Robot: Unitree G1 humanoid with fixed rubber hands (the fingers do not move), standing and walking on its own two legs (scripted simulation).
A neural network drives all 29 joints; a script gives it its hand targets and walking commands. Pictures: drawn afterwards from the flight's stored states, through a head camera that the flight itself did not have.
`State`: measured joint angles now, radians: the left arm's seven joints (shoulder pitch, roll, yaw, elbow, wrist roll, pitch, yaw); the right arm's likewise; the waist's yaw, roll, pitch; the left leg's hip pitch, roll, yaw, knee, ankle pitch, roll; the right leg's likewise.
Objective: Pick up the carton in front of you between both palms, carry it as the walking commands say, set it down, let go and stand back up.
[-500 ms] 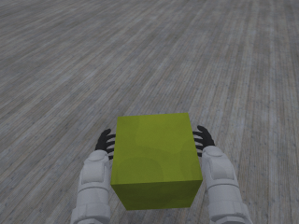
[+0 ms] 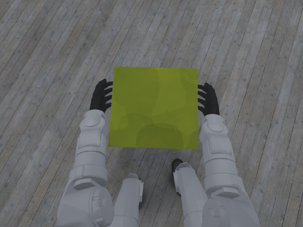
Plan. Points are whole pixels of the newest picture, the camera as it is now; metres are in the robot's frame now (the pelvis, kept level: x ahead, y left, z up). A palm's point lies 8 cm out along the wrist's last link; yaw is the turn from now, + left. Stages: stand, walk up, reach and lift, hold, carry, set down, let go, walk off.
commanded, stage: set down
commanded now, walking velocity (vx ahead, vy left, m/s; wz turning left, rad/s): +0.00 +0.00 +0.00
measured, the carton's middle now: (154, 115) +0.39 +0.00 -0.15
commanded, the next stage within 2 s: none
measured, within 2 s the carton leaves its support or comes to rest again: neither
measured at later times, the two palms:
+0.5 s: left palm (118, 106) +0.45 +0.12 -0.21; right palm (205, 111) +0.41 -0.18 -0.22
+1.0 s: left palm (133, 107) +0.49 +0.09 -0.36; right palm (202, 116) +0.43 -0.20 -0.37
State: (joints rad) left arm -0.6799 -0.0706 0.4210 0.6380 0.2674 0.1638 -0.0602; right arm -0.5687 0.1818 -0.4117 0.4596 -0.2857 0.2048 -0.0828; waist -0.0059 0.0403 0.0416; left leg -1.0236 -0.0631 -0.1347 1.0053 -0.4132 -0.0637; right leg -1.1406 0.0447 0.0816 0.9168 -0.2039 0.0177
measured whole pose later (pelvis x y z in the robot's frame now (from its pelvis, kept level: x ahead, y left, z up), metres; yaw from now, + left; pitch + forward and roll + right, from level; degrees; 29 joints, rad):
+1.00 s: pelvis -0.04 +0.01 -0.24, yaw +5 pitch +47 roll +4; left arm -1.20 0.07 0.32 0.92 0.12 0.19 0.11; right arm -1.04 -0.05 -0.49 0.68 -0.17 0.24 -0.07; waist -0.12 0.08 -0.06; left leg -2.11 -0.20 -0.08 1.91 -0.64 -0.10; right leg -2.24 0.09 0.15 1.80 -0.39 0.10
